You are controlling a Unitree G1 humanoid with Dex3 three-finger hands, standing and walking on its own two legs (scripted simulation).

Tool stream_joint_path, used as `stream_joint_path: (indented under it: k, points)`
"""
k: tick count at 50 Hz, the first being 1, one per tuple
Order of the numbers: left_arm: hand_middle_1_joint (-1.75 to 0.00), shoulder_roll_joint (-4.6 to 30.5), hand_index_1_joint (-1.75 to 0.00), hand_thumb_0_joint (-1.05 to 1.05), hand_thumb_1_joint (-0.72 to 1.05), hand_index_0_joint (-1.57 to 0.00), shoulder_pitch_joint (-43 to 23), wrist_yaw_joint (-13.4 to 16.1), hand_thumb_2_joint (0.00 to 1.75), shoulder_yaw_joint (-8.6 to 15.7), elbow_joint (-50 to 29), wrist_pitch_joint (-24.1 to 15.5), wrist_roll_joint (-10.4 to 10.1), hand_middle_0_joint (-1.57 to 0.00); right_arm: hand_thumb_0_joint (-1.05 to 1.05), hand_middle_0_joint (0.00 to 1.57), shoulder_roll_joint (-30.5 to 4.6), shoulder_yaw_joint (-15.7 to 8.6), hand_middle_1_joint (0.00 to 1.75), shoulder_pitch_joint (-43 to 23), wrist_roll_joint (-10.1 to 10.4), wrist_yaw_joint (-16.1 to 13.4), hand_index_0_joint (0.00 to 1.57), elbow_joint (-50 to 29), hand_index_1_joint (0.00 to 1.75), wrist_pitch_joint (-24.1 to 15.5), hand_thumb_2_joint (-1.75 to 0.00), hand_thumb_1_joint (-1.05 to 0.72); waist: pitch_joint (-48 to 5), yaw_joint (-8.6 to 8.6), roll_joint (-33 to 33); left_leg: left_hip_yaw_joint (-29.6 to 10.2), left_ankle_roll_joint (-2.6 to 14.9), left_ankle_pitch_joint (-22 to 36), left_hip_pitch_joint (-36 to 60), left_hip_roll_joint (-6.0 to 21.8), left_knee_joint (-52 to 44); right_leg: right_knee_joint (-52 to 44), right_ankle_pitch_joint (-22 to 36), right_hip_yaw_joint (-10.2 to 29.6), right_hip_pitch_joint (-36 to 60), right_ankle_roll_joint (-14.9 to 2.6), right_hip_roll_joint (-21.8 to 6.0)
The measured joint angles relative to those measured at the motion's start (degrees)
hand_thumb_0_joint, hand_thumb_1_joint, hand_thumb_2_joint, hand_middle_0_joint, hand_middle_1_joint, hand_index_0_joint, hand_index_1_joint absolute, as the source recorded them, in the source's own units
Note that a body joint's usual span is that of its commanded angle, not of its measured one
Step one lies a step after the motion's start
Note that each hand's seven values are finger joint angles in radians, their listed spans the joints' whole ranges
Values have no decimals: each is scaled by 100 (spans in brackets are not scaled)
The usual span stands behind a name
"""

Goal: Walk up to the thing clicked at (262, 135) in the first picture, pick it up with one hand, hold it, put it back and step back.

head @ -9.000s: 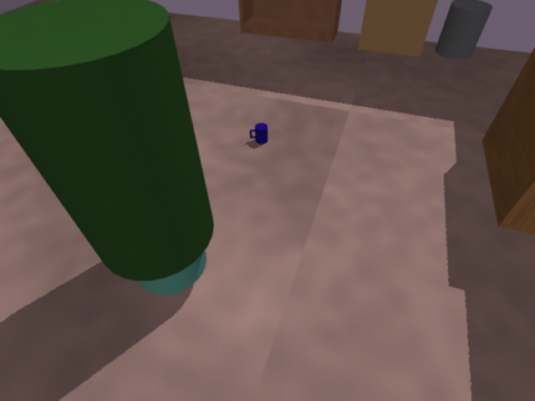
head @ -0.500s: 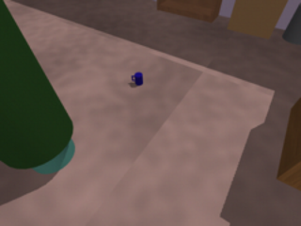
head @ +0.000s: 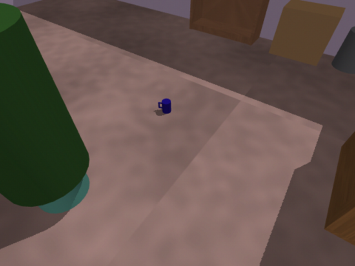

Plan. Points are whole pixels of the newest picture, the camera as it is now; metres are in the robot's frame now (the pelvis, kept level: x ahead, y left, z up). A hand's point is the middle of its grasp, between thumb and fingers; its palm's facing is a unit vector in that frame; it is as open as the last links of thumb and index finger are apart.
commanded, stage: walk up
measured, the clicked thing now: (164, 105) +1.49 +0.17 -0.72
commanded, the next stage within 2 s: stand in 0.56 s
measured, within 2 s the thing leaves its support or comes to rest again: neither
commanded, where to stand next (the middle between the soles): +0.07 -0.02 m, yaw -2 degrees
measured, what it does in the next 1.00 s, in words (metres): stands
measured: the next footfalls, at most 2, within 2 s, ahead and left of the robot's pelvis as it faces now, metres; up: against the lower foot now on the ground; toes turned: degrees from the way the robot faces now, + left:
none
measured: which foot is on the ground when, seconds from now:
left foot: down 0.00-1.00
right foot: down 0.00-1.00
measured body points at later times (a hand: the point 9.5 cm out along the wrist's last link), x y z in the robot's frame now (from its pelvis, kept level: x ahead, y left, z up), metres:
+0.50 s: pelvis +0.01 -0.02 +0.01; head +0.02 -0.02 +0.46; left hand +0.09 +0.28 -0.12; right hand +0.09 -0.32 -0.12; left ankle +0.02 +0.11 -0.74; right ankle +0.02 -0.14 -0.74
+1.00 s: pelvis +0.01 -0.03 +0.01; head +0.01 -0.03 +0.46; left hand +0.09 +0.27 -0.12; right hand +0.09 -0.33 -0.12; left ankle +0.02 +0.11 -0.74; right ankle +0.02 -0.15 -0.74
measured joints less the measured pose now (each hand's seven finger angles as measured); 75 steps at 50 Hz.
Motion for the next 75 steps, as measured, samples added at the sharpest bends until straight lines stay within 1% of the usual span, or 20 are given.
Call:
stream_joint_path:
  k: [10,28,33,44,64,75]
  points:
    - [-30,-101,-30,0,90,-20,-213,20,90,38,291,-10,22,-20,1,20,-78,-81,30,-137,-7,-18,21,320,30,39,-90,-90,-27,-47,25,-59,-79,263,314,42,-565,-459,188,-66,280,-60,40]
    - [-30,-149,-30,0,90,-20,-328,26,90,159,452,50,57,-20,1,20,-23,-103,30,100,-47,-40,20,577,30,84,-90,-91,-56,-144,40,-90,-172,381,512,136,-900,-733,272,-102,450,-142,132]
    - [-30,-155,-30,0,90,-20,-314,52,90,142,395,40,31,-20,1,20,12,-109,30,78,-39,-43,20,536,30,103,-90,-91,0,-138,39,-50,-194,426,573,159,-994,-772,304,-63,467,-161,154]
    - [-30,-148,-30,0,90,-20,-279,61,90,88,317,24,49,-20,1,20,34,-108,30,-13,-45,-7,21,448,30,122,-90,-91,-27,-130,49,-25,-231,482,572,215,-1057,-833,374,-38,450,-198,210]
    - [-30,-108,-30,0,90,-20,-87,48,90,59,282,41,58,-20,1,20,12,-104,30,196,-63,15,20,463,30,140,-90,-91,-23,-121,44,-25,-269,441,523,261,-1028,-779,325,-38,384,-241,255]
    - [-30,-126,-30,0,90,-20,-140,58,90,38,259,32,45,-20,1,20,-8,-73,30,142,-44,-20,20,444,30,128,-90,-91,-36,-127,53,9,-273,415,637,262,-1082,-769,276,-6,456,-240,255]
